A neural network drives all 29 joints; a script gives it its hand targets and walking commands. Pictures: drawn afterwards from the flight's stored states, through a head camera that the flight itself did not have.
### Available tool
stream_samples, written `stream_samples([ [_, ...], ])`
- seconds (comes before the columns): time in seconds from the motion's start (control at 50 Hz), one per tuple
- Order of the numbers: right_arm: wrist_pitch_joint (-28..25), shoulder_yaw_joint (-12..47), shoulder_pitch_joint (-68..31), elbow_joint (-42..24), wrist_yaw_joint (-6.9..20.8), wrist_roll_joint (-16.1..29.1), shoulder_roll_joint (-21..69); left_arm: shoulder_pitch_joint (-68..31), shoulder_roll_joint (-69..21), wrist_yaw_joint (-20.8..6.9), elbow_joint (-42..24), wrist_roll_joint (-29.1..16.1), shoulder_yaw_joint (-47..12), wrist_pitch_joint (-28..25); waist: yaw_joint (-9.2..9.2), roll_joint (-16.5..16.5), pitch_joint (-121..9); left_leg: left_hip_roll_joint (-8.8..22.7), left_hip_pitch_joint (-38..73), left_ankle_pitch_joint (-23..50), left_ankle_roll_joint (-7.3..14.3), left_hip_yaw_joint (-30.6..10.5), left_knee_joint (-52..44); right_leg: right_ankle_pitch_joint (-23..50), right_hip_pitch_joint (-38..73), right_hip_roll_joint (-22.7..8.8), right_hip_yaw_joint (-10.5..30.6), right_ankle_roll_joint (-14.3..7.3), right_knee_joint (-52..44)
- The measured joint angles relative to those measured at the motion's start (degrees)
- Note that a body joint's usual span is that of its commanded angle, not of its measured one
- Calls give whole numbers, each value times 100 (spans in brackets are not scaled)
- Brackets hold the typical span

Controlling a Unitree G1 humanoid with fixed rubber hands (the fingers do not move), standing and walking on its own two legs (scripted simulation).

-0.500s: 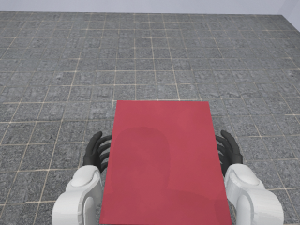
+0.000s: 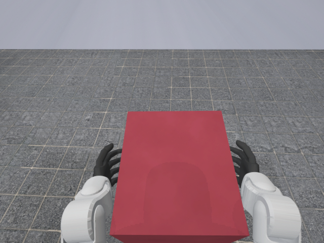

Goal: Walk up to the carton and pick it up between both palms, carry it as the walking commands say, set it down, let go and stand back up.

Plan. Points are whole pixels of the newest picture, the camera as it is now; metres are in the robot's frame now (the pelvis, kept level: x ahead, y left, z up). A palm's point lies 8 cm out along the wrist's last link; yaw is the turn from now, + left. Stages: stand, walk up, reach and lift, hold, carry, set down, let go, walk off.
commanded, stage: carry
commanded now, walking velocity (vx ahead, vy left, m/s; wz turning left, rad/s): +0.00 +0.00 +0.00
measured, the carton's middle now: (174, 183) +0.26 +0.00 +0.03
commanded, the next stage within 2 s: none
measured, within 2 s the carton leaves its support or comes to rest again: neither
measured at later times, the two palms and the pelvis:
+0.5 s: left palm (95, 157) +0.30 +0.19 +0.08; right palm (221, 154) +0.30 -0.12 +0.08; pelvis +0.06 +0.04 +0.00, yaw +0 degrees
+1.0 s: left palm (98, 167) +0.28 +0.17 +0.07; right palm (229, 165) +0.27 -0.13 +0.08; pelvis +0.03 +0.03 +0.00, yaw +0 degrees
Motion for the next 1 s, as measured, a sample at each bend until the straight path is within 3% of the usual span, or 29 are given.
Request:
stream_samples([
  [0.12,118,-42,-70,291,-1,-50,-4,-167,13,-2,289,38,63,211,-74,-218,-327,-186,237,-356,94,148,123,-449,125,-233,131,236,317],
  [0.36,22,-105,-137,312,-2,-32,-5,-295,18,-1,371,30,64,120,64,-201,-198,-307,287,-680,235,248,314,-699,146,-386,257,453,538],
  [1.0,-672,-167,-154,1220,67,-168,-7,-352,20,-116,1376,104,148,-625,51,-119,-276,-229,204,-319,181,230,164,-393,99,-301,240,329,343],
])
